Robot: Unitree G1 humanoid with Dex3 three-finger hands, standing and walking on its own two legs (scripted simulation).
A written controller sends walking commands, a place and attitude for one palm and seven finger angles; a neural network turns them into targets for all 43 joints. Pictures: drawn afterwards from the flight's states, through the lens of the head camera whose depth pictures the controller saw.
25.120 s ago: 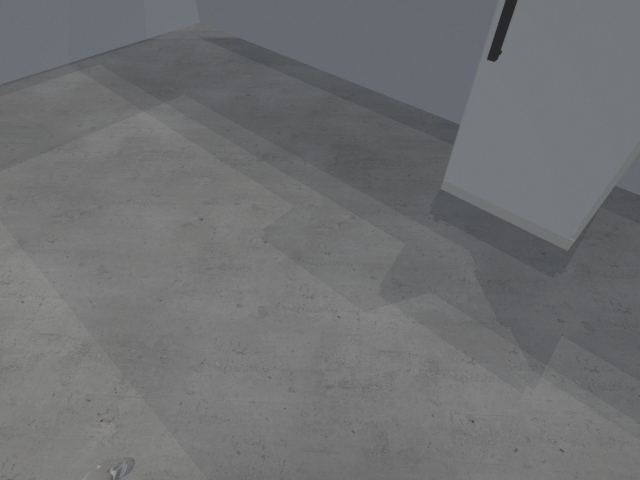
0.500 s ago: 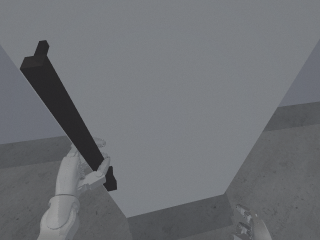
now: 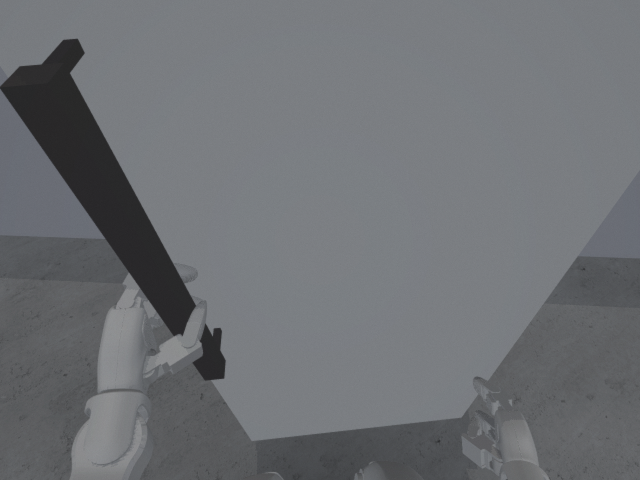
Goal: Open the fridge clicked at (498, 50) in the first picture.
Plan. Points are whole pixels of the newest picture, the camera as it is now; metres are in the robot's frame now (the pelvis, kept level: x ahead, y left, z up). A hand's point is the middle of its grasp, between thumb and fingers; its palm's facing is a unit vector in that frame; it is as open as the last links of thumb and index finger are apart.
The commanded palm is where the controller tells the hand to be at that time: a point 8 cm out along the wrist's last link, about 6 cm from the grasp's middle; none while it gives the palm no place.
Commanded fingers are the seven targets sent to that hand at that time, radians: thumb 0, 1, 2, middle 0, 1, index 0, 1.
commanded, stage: walk backward, drawing the door open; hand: left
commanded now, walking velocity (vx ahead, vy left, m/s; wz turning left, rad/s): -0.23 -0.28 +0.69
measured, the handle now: (166, 264) +0.30 +0.17 +0.16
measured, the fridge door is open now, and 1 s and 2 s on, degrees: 10 53 81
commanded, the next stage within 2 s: stop walking and hold the door back in 1.42 s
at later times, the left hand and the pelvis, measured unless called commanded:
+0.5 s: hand out of the picture +0.11 +0.08 +0.11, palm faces +0.52 -0.82 -0.24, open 6.6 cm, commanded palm +0.06 +0.10 +0.11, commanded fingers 0.00 0.90 0.90 -0.45 -1.40 -0.45 -1.40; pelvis -0.06 -0.18 +0.02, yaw +24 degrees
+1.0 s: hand out of the picture -0.04 -0.08 +0.10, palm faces +0.85 -0.42 -0.31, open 6.4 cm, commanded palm -0.10 -0.08 +0.11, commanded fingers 0.00 0.90 0.90 -0.45 -1.40 -0.45 -1.40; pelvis -0.05 -0.39 +0.02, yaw +45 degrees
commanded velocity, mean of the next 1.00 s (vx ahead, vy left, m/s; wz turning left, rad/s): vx -0.23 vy -0.23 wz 0.70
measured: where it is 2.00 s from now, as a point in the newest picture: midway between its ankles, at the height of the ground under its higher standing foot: outside the picture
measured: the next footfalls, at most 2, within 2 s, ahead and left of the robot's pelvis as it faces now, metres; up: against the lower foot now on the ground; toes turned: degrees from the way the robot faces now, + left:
right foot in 0.18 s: -0.01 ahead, -0.22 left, +0.00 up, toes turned +9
left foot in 0.38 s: -0.06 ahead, -0.02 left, +0.00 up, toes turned +21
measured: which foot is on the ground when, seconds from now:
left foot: down 0.00-0.18, up 0.20-0.36, down 0.38-0.70, up 0.72-1.00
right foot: up 0.00-0.16, down 0.18-0.38, up 0.40-0.68, down 0.70-1.00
